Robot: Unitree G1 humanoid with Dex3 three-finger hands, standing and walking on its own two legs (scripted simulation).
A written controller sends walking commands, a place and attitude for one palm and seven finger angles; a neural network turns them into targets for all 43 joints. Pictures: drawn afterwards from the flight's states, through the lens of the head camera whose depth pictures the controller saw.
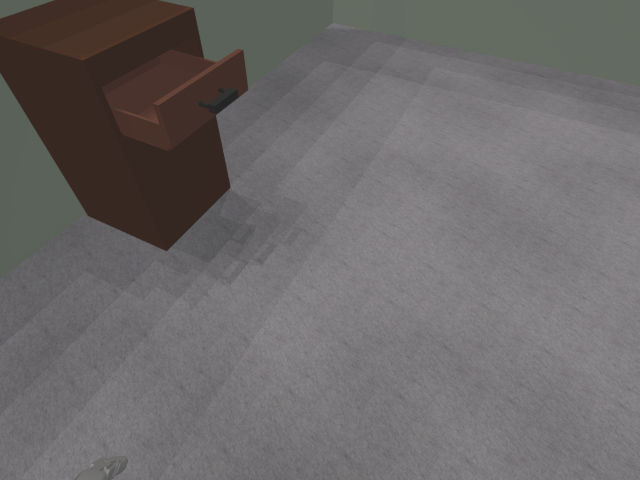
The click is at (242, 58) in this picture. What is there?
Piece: drawer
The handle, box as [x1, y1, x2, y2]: [199, 88, 237, 113]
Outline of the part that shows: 237,91 233,88 229,88 227,90 219,88 218,90 222,93 207,104 199,102 199,105 208,108 211,112 217,113 237,97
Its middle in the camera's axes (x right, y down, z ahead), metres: -0.32 -0.43 +1.20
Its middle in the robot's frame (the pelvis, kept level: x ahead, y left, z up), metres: +1.17 +0.37 -0.14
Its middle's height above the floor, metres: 0.63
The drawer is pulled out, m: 0.20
